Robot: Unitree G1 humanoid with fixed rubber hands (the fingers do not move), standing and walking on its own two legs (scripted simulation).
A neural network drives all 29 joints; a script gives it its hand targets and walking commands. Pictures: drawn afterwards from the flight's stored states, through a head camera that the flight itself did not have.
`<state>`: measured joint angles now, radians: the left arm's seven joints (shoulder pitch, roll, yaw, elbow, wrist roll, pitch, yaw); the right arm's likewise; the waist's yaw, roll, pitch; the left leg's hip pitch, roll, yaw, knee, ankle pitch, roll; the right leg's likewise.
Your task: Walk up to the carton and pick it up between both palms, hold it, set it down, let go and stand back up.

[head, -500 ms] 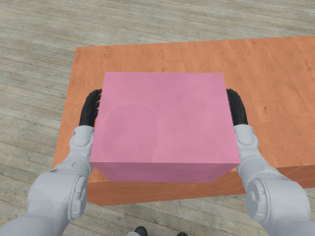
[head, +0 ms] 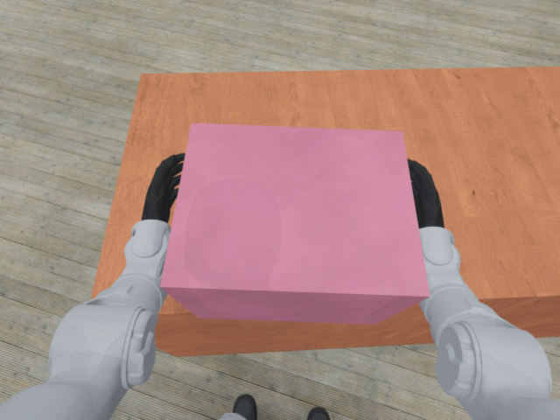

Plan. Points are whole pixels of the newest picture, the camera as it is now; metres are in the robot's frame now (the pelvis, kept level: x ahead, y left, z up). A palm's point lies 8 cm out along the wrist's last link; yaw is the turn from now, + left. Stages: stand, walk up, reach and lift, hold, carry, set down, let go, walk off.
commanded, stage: reach and lift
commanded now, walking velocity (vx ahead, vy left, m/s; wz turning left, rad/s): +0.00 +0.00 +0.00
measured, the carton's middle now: (291, 232) +0.38 +0.01 -0.03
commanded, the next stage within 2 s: none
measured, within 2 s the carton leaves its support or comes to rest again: leaves its support in 0.18 s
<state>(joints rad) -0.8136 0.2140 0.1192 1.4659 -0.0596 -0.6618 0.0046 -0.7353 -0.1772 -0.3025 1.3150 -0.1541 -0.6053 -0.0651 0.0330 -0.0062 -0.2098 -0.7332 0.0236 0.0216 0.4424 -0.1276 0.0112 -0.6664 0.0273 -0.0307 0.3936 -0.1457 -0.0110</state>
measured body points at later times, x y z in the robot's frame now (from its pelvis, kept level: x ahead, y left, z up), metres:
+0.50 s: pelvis +0.01 +0.01 +0.01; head +0.07 +0.02 +0.45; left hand +0.42 +0.22 +0.05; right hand +0.43 -0.18 +0.06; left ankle +0.02 +0.11 -0.73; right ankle +0.00 -0.11 -0.73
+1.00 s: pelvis +0.01 +0.00 +0.02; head +0.01 +0.01 +0.47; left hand +0.40 +0.21 +0.11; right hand +0.41 -0.19 +0.12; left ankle +0.02 +0.11 -0.73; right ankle +0.00 -0.11 -0.73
